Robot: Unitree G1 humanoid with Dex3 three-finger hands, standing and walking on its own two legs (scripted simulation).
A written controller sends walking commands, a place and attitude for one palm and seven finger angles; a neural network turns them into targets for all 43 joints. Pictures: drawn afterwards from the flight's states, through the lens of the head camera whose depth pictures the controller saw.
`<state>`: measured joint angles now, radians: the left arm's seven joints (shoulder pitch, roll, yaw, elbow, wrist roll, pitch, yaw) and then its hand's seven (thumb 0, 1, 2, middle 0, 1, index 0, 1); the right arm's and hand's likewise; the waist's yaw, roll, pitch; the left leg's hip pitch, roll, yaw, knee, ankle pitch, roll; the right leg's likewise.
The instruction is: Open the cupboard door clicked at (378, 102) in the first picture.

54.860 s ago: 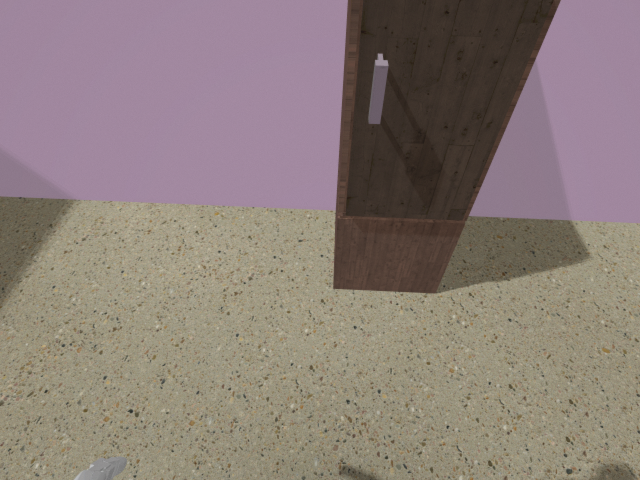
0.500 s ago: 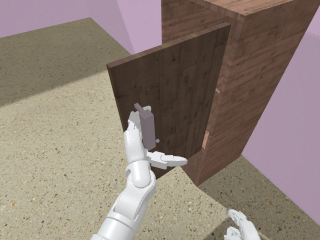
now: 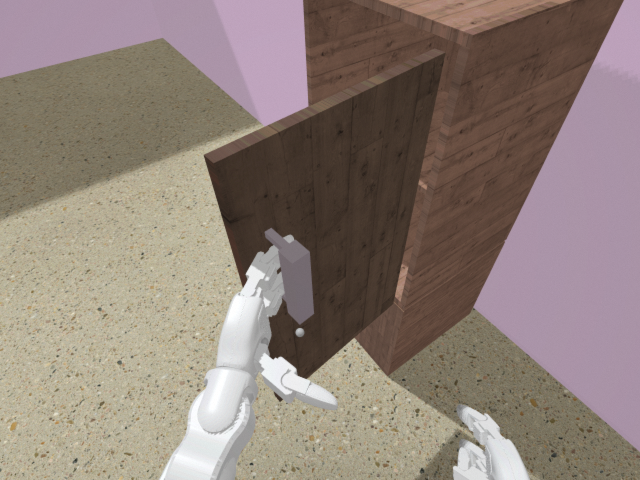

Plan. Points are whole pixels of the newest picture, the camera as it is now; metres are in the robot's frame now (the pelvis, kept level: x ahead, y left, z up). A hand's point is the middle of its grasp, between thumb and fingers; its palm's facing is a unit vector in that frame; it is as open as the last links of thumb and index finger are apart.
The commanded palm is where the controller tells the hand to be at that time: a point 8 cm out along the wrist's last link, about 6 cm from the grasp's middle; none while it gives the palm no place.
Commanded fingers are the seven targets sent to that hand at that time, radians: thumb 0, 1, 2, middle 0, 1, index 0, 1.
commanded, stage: slide the hand sideways off the handle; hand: left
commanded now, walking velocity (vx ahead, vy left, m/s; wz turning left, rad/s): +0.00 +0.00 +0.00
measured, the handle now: (287, 275) +0.34 +0.07 +0.09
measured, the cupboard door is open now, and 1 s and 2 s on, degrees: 96 96 96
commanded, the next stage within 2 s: draw the hand back to the body in 0.68 s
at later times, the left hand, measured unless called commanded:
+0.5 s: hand (245, 372) +0.22 +0.10 +0.09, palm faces -0.05 -1.00 -0.04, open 16.2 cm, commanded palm +0.19 +0.16 +0.09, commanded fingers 0.00 -0.50 0.30 -0.15 -0.30 -0.15 -0.30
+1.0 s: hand (194, 378) +0.20 +0.14 +0.10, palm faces -0.03 -1.00 -0.07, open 16.3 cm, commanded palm +0.17 +0.20 +0.11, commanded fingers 0.00 -0.50 0.30 -0.15 -0.30 -0.15 -0.30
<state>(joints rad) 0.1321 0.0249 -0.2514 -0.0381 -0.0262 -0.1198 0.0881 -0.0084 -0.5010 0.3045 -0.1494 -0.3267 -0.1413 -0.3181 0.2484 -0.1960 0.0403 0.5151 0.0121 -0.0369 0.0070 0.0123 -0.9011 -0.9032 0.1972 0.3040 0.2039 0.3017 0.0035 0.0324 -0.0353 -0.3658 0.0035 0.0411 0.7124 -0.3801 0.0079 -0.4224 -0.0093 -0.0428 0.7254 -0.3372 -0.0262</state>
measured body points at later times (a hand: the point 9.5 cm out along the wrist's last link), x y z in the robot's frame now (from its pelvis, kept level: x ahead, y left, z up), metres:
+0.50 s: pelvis +0.02 -0.02 -0.01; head +0.04 -0.04 +0.44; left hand +0.21 +0.15 +0.09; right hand +0.22 -0.23 -0.08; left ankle +0.00 +0.11 -0.72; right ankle +0.03 -0.10 -0.72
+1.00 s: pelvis +0.01 +0.00 -0.01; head +0.01 -0.02 +0.44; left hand +0.20 +0.20 +0.10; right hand +0.19 -0.22 -0.08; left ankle +0.00 +0.11 -0.72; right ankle +0.03 -0.10 -0.72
